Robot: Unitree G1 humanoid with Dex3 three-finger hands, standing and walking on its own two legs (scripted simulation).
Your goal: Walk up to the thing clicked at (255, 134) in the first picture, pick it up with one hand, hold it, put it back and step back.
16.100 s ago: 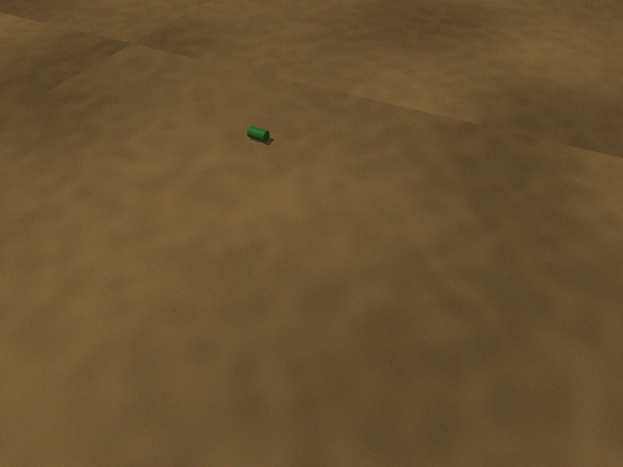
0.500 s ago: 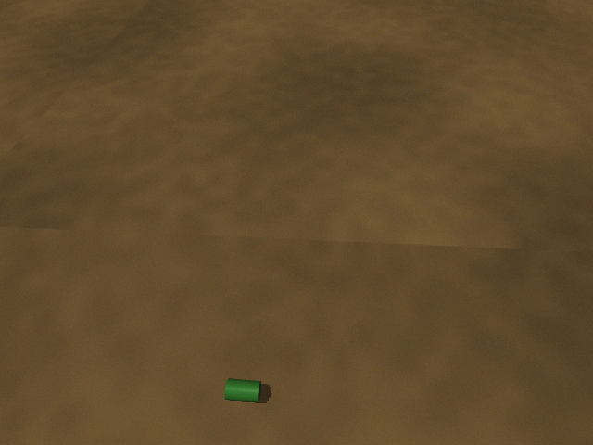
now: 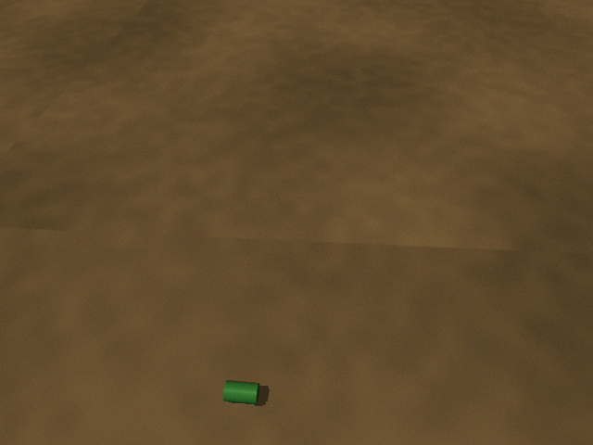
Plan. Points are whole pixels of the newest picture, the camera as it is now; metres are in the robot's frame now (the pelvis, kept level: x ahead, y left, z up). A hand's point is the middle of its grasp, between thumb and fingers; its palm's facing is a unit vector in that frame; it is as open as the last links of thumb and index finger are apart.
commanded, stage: stand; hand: left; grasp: from above
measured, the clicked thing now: (241, 391) +0.40 +0.22 -0.75
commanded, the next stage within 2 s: rise first in 0.66 s
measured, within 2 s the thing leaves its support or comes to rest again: neither
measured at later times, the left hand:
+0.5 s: hand out of the picture +0.06 +0.26 -0.16, palm faces -0.03 -0.94 -0.34, open 7.4 cm
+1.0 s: hand out of the picture +0.16 +0.25 -0.17, palm faces +0.00 -0.95 -0.32, open 8.8 cm
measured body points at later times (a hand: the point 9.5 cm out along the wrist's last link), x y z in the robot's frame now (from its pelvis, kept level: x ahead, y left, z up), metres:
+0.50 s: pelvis +0.00 +0.00 +0.00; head +0.01 +0.00 +0.45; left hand +0.06 +0.31 -0.14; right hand +0.07 -0.30 -0.13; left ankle +0.01 +0.13 -0.75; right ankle -0.02 -0.14 -0.75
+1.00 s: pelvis -0.01 +0.00 -0.02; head +0.05 +0.01 +0.42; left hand +0.16 +0.30 -0.15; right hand +0.09 -0.27 -0.14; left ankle +0.01 +0.13 -0.75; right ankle -0.02 -0.14 -0.75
